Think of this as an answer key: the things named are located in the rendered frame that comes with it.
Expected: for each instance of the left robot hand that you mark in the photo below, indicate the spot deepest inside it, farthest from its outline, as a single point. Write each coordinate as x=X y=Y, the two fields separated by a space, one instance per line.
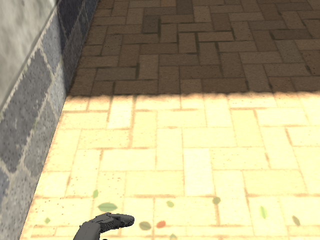
x=92 y=229

